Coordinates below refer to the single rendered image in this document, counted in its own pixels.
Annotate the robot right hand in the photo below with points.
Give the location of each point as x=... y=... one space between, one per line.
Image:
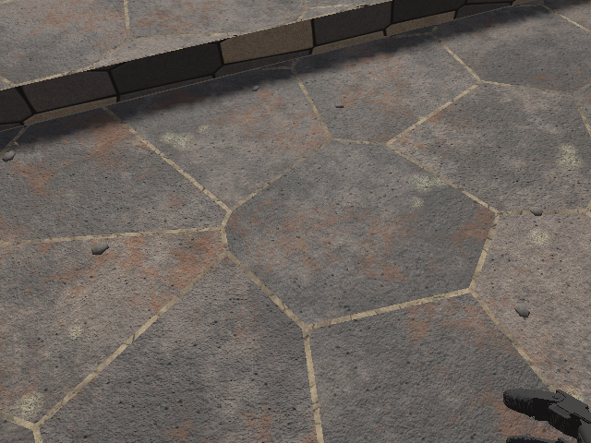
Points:
x=561 y=410

